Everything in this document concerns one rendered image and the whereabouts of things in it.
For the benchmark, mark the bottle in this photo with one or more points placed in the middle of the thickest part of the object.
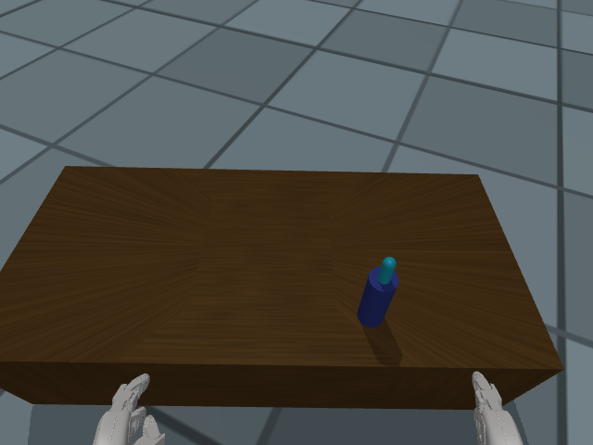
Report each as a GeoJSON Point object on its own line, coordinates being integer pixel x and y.
{"type": "Point", "coordinates": [379, 290]}

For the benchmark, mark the left robot hand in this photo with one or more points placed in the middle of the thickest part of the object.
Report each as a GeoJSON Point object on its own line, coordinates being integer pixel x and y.
{"type": "Point", "coordinates": [118, 425]}

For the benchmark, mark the right robot hand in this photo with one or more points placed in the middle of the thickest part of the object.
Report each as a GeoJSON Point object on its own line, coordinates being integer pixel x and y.
{"type": "Point", "coordinates": [494, 425]}

